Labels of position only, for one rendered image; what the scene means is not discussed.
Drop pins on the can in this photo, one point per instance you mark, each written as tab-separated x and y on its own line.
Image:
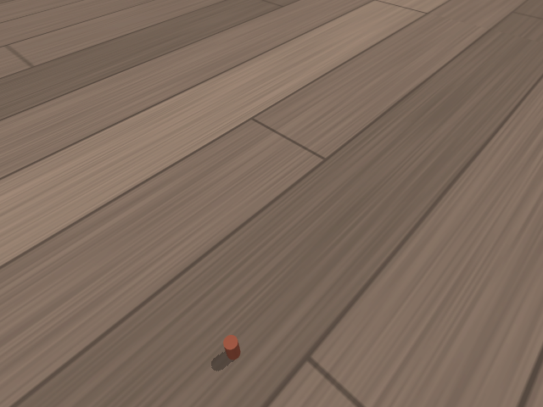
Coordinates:
232	347

